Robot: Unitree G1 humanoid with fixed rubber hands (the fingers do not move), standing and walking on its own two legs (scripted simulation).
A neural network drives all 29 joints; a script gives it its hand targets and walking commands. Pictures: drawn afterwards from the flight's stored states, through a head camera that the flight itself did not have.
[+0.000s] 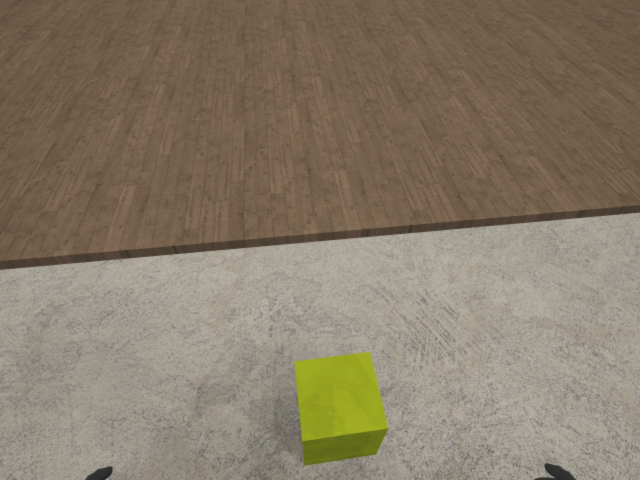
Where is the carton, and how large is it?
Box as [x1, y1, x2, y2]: [294, 352, 387, 465]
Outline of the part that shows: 369,352 294,362 304,465 376,453 387,429 387,425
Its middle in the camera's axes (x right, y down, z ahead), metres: +0.04 +0.48 +1.09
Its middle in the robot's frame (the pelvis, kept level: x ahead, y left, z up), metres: +0.43 -0.04 -0.66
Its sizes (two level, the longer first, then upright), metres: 0.210 0.200 0.250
